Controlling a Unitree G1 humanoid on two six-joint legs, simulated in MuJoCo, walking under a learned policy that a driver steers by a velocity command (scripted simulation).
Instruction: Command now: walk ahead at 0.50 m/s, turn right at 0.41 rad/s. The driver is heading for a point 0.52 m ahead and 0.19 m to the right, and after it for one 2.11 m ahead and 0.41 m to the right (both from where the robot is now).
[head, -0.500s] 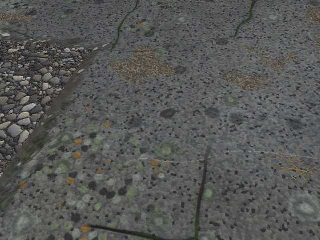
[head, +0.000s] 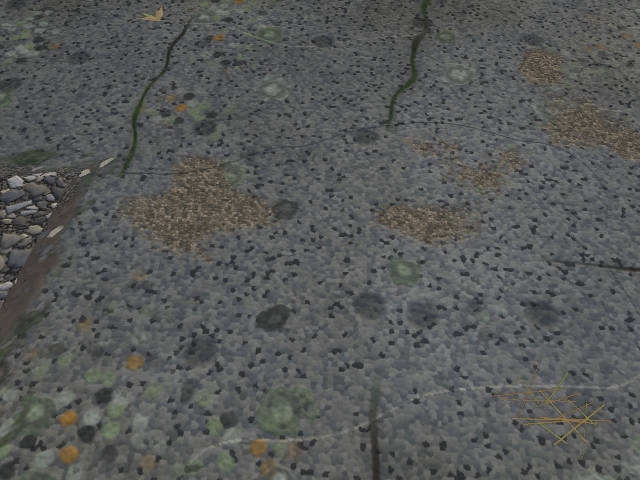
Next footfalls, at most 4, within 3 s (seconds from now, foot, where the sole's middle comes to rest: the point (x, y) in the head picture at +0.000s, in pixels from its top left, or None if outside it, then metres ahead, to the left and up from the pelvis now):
0.30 right None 0.32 -0.15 -0.78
0.76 left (342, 412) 0.64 -0.06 -0.78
1.08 right None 0.48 -0.25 -0.78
1.36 left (331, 427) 0.61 -0.03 -0.78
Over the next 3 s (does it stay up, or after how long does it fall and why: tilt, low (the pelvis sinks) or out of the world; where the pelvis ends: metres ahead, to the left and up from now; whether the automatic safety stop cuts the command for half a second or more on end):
stays up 0.53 -0.09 -0.01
